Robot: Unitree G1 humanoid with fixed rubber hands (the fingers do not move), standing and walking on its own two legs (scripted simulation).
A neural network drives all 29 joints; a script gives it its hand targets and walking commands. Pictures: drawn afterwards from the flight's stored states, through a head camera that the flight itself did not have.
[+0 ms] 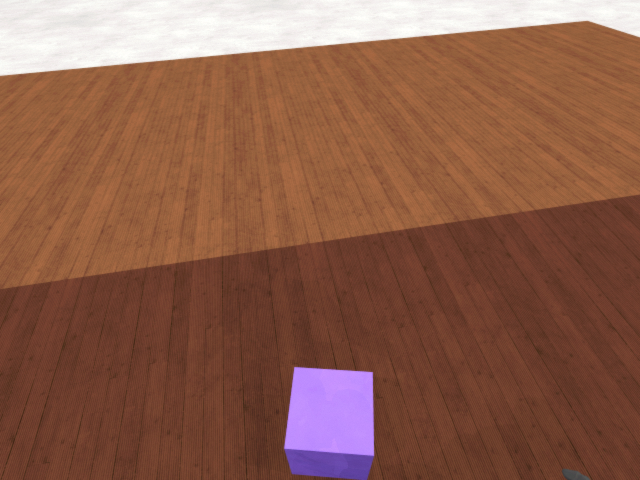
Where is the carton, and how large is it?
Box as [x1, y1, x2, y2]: [284, 367, 373, 479]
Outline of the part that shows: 294,367 284,446 291,472 297,474 366,479 373,457 372,372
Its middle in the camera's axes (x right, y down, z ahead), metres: +0.03 +0.52 +1.07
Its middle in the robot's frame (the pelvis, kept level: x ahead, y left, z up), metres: +0.41 +0.00 -0.66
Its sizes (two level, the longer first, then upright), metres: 0.210 0.200 0.250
